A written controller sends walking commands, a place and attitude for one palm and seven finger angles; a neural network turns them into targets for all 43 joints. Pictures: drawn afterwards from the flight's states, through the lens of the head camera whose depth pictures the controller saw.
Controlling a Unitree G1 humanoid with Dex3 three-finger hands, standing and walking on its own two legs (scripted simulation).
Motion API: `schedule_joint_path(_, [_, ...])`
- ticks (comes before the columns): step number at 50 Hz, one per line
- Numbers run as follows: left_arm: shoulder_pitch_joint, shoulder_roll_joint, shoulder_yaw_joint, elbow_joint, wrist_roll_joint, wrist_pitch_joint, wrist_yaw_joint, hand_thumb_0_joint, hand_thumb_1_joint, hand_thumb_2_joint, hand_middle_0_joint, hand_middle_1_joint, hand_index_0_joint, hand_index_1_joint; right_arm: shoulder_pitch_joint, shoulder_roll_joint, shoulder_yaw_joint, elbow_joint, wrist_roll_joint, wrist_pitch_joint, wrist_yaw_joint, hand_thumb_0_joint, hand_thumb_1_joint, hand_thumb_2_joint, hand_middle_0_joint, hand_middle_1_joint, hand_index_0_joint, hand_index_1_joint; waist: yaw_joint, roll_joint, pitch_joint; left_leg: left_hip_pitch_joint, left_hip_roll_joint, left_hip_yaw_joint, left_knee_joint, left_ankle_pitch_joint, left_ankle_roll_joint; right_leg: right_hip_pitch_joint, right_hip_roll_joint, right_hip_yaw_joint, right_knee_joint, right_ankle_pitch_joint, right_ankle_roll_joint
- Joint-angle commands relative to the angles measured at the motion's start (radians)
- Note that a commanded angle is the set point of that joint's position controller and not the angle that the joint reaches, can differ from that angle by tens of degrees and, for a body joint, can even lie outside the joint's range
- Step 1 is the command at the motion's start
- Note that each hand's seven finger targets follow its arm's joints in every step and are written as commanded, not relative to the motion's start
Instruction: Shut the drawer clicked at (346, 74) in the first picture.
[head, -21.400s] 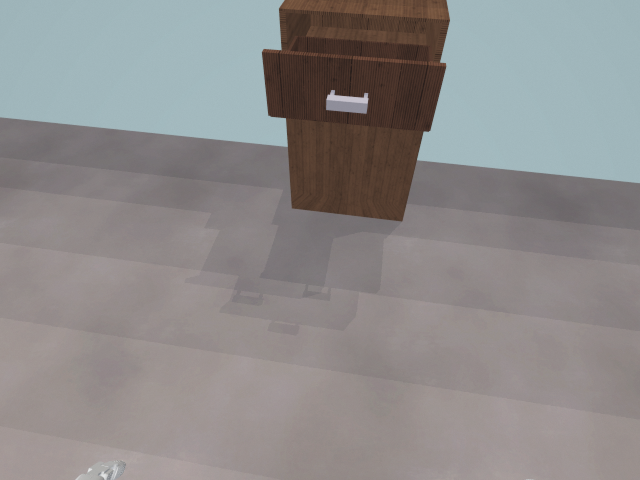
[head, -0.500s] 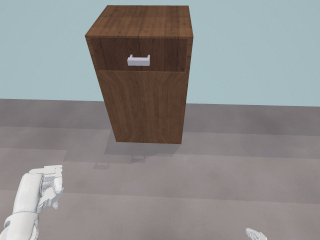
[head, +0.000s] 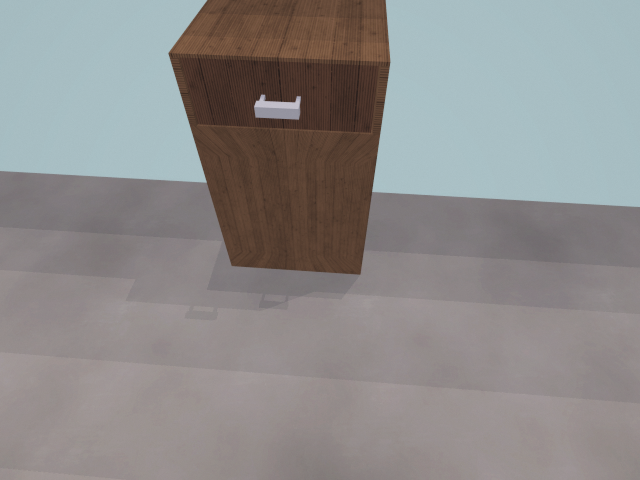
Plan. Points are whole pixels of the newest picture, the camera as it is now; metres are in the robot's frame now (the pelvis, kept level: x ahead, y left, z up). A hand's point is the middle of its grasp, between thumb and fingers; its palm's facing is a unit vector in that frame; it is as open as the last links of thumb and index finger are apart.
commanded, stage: let the arm hang, fingers relaxed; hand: left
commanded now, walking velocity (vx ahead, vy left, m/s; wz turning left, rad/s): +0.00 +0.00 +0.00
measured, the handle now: (279, 104) +0.91 +0.16 -0.03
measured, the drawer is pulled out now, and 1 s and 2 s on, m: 0.00 0.00 0.00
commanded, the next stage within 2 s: look to check the result in 0.50 s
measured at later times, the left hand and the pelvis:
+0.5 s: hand out of the picture +0.00 +0.17 -0.18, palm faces +0.02 -0.98 -0.18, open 7.3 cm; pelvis +0.01 +0.01 +0.00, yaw -1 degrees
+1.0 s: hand out of the picture +0.04 +0.21 -0.17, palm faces +0.00 -0.97 -0.23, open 7.4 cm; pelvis +0.01 +0.01 +0.00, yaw -1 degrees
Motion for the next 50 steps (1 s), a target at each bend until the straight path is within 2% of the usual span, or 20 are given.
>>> schedule_joint_path(1, [0.025, 0.087, 0.015, -0.012, 0.0, -0.023, 0.011, 0.0, 0.9, 0.9, -0.2, -0.3, -0.2, -0.3, 0.051, -0.077, -0.015, -0.007, -0.004, -0.015, -0.009, 0.0, -0.9, -0.9, 0.2, 0.3, 0.2, 0.3, -0.01, -0.032, 0.002, 0.039, 0.079, -0.062, -0.062, 0.042, 0.032, -0.062, -0.136, 0.121, -0.129, -0.012, -0.007])
schedule_joint_path(4, [0.033, 0.076, 0.015, -0.003, 0.0, -0.02, 0.012, 0.0, 0.9, 0.9, -0.2, -0.3, -0.2, -0.3, 0.065, -0.068, -0.015, 0.003, -0.006, -0.011, -0.008, 0.0, -0.9, -0.9, 0.2, 0.3, 0.2, 0.3, -0.011, -0.03, 0.035, 0.025, 0.071, -0.059, -0.07, -0.011, 0.032, -0.091, -0.132, 0.131, -0.141, -0.084, -0.008])
schedule_joint_path(8, [0.043, 0.062, 0.019, -0.001, 0.001, -0.02, 0.013, 0.0, 0.9, 0.9, -0.2, -0.3, -0.2, -0.3, 0.083, -0.053, -0.015, 0.008, -0.008, -0.014, -0.01, 0.0, -0.9, -0.9, 0.2, 0.3, 0.2, 0.3, -0.011, -0.016, 0.038, 0.009, 0.072, -0.06, -0.075, -0.025, 0.034, -0.093, -0.13, 0.13, -0.135, -0.091, -0.009])
schedule_joint_path(13, [0.048, 0.049, 0.02, 0.002, 0.002, -0.021, 0.015, 0.0, 0.9, 0.9, -0.2, -0.3, -0.2, -0.3, 0.089, -0.047, -0.016, 0.009, -0.007, -0.021, -0.013, 0.0, -0.9, -0.9, 0.2, 0.3, 0.2, 0.3, -0.01, 0.009, 0.034, -0.002, 0.079, -0.071, -0.089, -0.026, 0.037, -0.083, -0.123, 0.123, -0.11, -0.053, -0.008])
schedule_joint_path(22, [0.055, 0.048, 0.022, 0.001, 0.002, -0.028, 0.015, 0.0, 0.9, 0.9, -0.2, -0.3, -0.2, -0.3, 0.089, -0.051, -0.02, 0.005, -0.005, -0.028, -0.015, 0.0, -0.9, -0.9, 0.2, 0.3, 0.2, 0.3, -0.008, -0.004, 0.007, 0.028, 0.086, -0.069, -0.079, 0.043, 0.042, -0.066, -0.125, 0.119, -0.092, 0.021, -0.005])
schedule_joint_path(25, [0.053, 0.057, 0.023, -0.003, 0.003, -0.03, 0.016, 0.0, 0.9, 0.9, -0.2, -0.3, -0.2, -0.3, 0.083, -0.067, -0.024, 0.001, -0.003, -0.029, -0.015, 0.0, -0.9, -0.9, 0.2, 0.3, 0.2, 0.3, -0.008, -0.018, 0.009, 0.032, 0.087, -0.07, -0.073, 0.055, 0.042, -0.065, -0.123, 0.121, -0.091, 0.033, -0.005])
schedule_joint_path(28, [0.043, 0.059, 0.024, -0.001, 0.003, -0.03, 0.015, 0.0, 0.9, 0.9, -0.2, -0.3, -0.2, -0.3, 0.073, -0.071, -0.023, 0.004, -0.005, -0.032, -0.016, 0.0, -0.9, -0.9, 0.2, 0.3, 0.2, 0.3, -0.008, 0.004, 0.003, 0.037, 0.092, -0.074, -0.084, 0.061, 0.044, -0.058, -0.124, 0.118, -0.085, 0.039, -0.005])
schedule_joint_path(32, [0.03, 0.074, 0.026, -0.002, 0.004, -0.029, 0.014, 0.0, 0.9, 0.9, -0.2, -0.3, -0.2, -0.3, 0.056, -0.083, -0.024, 0.001, -0.004, -0.032, -0.014, 0.0, -0.9, -0.9, 0.2, 0.3, 0.2, 0.3, -0.008, -0.006, 0.014, 0.035, 0.093, -0.078, -0.09, 0.053, 0.045, -0.058, -0.126, 0.117, -0.089, 0.033, -0.004])
schedule_joint_path(40, [-0.007, 0.115, 0.031, -0.011, 0.006, -0.034, 0.01, 0.0, 0.9, 0.9, -0.2, -0.3, -0.2, -0.3, 0.014, -0.136, -0.033, -0.009, -0.003, -0.035, -0.013, 0.0, -0.9, -0.9, 0.2, 0.3, 0.2, 0.3, -0.01, -0.011, -0.002, 0.057, 0.097, -0.083, -0.092, 0.067, 0.046, -0.051, -0.129, 0.123, -0.098, 0.044, -0.006])
schedule_joint_path(43, [-0.025, 0.128, 0.034, -0.011, 0.005, -0.035, 0.008, 0.0, 0.9, 0.9, -0.2, -0.3, -0.2, -0.3, -0.006, -0.149, -0.033, -0.01, -0.005, -0.038, -0.012, 0.0, -0.9, -0.9, 0.2, 0.3, 0.2, 0.3, -0.01, 0.006, -0.016, 0.067, 0.1, -0.084, -0.099, 0.081, 0.046, -0.038, -0.133, 0.122, -0.098, 0.058, -0.005])
schedule_joint_path(50, [-0.061, 0.169, 0.037, -0.021, 0.006, -0.039, 0.005, 0.0, 0.9, 0.9, -0.2, -0.3, -0.2, -0.3, -0.047, -0.192, -0.037, -0.019, -0.004, -0.037, -0.008, 0.0, -0.9, -0.9, 0.2, 0.3, 0.2, 0.3, -0.011, -0.02, -0.029, 0.082, 0.099, -0.088, -0.099, 0.099, 0.043, -0.026, -0.138, 0.129, -0.112, 0.078, -0.005])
